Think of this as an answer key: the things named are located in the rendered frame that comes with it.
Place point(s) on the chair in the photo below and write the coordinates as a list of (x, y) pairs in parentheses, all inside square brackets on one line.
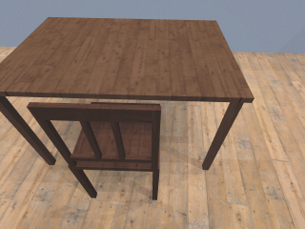
[(115, 136)]

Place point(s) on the table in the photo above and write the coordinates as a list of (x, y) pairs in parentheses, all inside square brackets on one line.
[(127, 59)]

